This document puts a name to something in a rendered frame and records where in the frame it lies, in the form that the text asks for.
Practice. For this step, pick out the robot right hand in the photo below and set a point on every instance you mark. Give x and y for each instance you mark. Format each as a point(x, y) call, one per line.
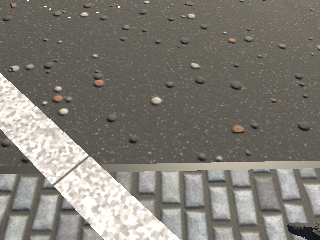
point(306, 230)

